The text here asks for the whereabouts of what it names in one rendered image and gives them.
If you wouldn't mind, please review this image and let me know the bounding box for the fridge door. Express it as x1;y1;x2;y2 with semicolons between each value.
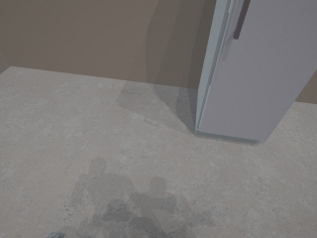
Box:
199;0;317;142

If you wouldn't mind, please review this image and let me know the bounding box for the handle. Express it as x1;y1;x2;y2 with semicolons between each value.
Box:
233;0;251;40

